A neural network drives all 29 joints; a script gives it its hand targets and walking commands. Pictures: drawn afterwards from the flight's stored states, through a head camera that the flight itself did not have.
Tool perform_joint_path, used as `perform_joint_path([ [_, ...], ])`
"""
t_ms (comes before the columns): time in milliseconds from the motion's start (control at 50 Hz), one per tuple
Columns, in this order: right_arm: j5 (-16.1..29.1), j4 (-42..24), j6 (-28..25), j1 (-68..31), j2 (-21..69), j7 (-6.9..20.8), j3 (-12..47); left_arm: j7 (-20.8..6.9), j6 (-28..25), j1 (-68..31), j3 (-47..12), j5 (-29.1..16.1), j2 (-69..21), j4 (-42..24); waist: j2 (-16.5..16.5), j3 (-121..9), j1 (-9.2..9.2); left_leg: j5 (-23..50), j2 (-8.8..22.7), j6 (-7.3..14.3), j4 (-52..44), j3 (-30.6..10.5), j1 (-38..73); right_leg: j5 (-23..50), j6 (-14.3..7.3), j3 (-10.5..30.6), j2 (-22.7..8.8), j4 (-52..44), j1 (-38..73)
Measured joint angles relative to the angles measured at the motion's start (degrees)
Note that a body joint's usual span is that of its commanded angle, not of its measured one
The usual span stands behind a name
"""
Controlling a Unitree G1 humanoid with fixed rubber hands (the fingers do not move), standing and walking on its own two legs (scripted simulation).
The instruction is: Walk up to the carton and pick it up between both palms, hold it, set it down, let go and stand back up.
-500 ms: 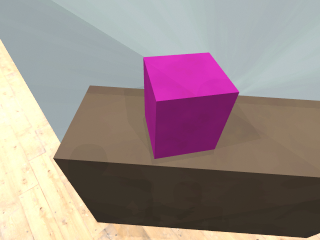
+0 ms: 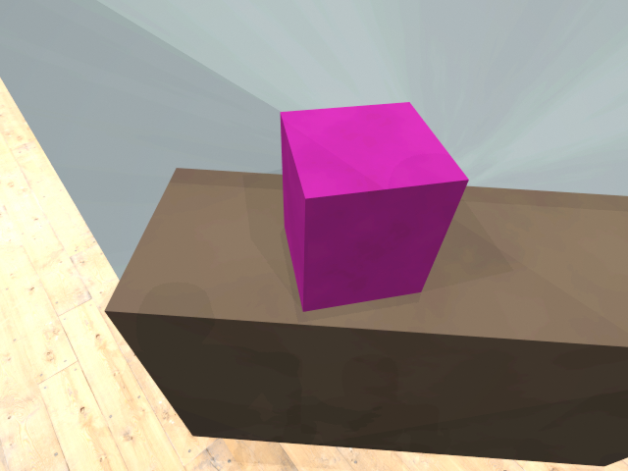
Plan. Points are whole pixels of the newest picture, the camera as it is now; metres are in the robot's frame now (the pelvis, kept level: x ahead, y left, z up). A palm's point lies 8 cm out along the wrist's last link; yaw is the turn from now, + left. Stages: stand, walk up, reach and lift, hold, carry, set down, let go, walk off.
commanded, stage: stand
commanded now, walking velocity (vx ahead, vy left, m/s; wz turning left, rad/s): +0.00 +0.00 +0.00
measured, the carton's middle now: (355, 208) +0.48 -0.02 +0.06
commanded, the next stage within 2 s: none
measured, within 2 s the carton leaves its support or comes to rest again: neither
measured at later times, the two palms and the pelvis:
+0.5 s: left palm out of the picture +0.02 +0.30 -0.12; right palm out of the picture +0.09 -0.27 -0.12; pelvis +0.00 +0.00 +0.00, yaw +0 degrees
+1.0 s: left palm out of the picture +0.02 +0.30 -0.12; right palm out of the picture +0.09 -0.27 -0.12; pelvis +0.00 +0.00 +0.00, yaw +0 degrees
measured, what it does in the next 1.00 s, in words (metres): stands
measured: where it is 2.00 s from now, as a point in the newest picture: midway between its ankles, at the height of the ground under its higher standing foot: outside the picture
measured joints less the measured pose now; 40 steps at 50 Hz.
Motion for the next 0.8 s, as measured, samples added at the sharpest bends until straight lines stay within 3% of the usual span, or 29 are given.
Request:
perform_joint_path([
  [800, -0.01, 0.06, -0.03, 0.0, -0.05, 0.0, 0.0, 0.0, 0.0, 0.0, 0.0, 0.0, -0.29, 0.01, 0.41, 0.0, 0.0, 0.22, 0.0, 0.0, -0.39, 0.0, 0.0, 0.01, 0.0, 0.0, 0.0, 0.0, -0.18],
])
